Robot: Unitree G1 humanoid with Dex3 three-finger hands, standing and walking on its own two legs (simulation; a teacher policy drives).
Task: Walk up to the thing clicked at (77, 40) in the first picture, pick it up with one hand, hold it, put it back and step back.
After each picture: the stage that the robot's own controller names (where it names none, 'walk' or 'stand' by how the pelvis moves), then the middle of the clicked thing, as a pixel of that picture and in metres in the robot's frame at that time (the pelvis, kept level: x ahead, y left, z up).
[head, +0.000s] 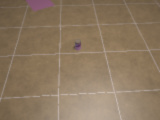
stand; (77, 44) +1.31 +0.01 -0.72
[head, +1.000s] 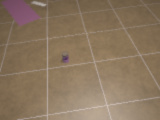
walk; (65, 57) +1.17 +0.23 -0.70
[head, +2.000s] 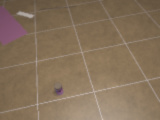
walk; (58, 88) +0.74 +0.27 -0.71
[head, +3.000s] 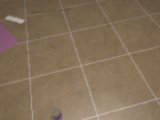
stand; (57, 114) +0.46 +0.24 -0.71
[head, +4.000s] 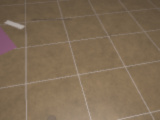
stand; out of the picture +0.47 +0.20 -0.72
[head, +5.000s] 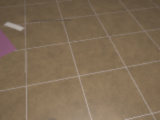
walk; out of the picture +0.45 +0.21 -0.72
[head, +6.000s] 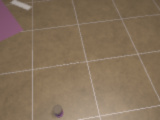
stand; (58, 111) +0.42 +0.19 -0.70
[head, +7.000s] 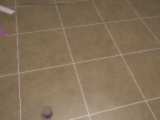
stand; (48, 112) +0.45 +0.21 -0.69
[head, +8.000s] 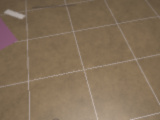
stand; out of the picture +0.34 +0.21 -0.70
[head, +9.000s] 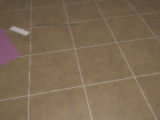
walk; out of the picture +0.33 +0.22 -0.72
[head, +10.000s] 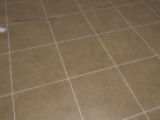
stand; out of the picture +0.36 +0.23 -0.71
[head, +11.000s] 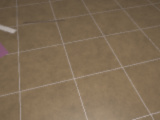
stand; out of the picture +0.39 +0.24 -0.70
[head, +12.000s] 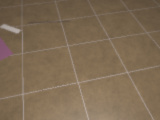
stand; out of the picture +0.34 +0.22 -0.72
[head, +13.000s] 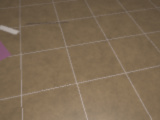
stand; out of the picture +0.34 +0.22 -0.72
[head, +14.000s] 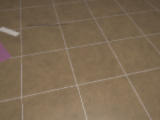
stand; out of the picture +0.33 +0.22 -0.72
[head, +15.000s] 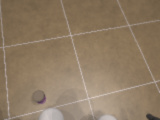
go down; (39, 97) +0.37 +0.23 -0.55
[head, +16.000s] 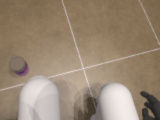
go down; (19, 66) +0.40 +0.30 -0.32
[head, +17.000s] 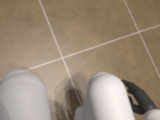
close in; out of the picture +0.38 +0.33 -0.26
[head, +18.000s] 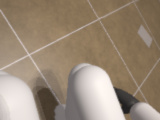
close; out of the picture +0.34 +0.34 -0.21
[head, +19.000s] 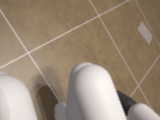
lift; out of the picture +0.33 +0.34 -0.21
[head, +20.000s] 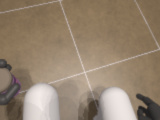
lift; (4, 84) +0.30 +0.26 -0.04
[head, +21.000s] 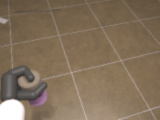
hold; (33, 88) +0.32 +0.16 +0.01
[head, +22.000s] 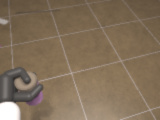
hold; (30, 89) +0.33 +0.18 +0.00
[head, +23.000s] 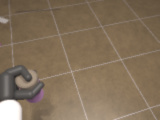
hold; (30, 87) +0.33 +0.18 +0.00
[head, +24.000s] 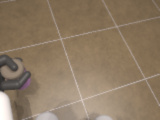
crouch; (17, 75) +0.37 +0.22 -0.06
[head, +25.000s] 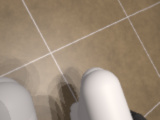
lower; out of the picture +0.38 +0.34 -0.17
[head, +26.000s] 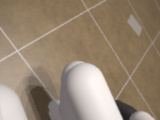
lower; out of the picture +0.37 +0.35 -0.22
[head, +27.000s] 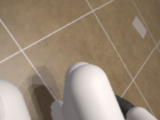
lower; out of the picture +0.36 +0.36 -0.21
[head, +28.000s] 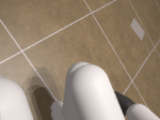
lower; out of the picture +0.35 +0.36 -0.21
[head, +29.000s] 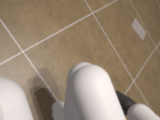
lower; out of the picture +0.34 +0.36 -0.21
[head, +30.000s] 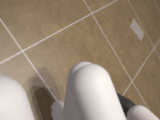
open; out of the picture +0.33 +0.35 -0.21
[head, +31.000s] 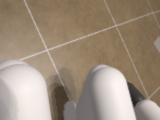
stand; out of the picture +0.36 +0.33 -0.23
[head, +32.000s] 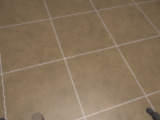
stand; out of the picture +0.34 +0.24 -0.60
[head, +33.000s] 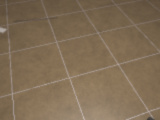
stand; out of the picture +0.35 +0.24 -0.66
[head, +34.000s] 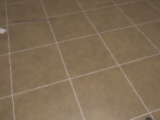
stand; out of the picture +0.34 +0.24 -0.67
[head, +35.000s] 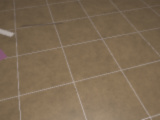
stand; out of the picture +0.36 +0.23 -0.72
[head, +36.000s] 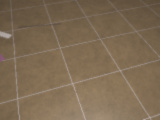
stand; out of the picture +0.34 +0.23 -0.72
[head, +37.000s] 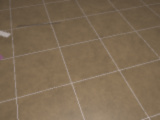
stand; out of the picture +0.33 +0.23 -0.73
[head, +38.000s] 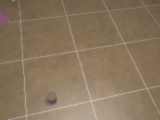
walk; (52, 98) +0.50 +0.17 -0.70
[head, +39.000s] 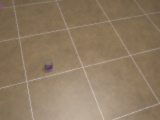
walk; (49, 65) +0.80 +0.24 -0.70
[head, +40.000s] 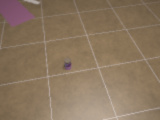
walk; (68, 63) +1.00 +0.17 -0.71
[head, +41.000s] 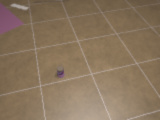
stand; (60, 71) +0.94 +0.19 -0.73
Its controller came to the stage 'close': yes
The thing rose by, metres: 0.71
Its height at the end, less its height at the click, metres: +0.00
